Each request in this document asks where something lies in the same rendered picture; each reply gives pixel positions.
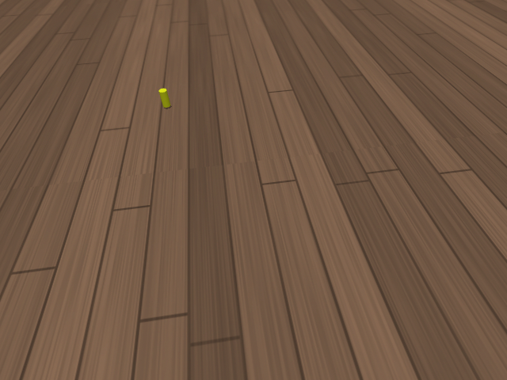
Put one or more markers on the can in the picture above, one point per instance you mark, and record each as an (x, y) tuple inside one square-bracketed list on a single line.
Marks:
[(165, 98)]

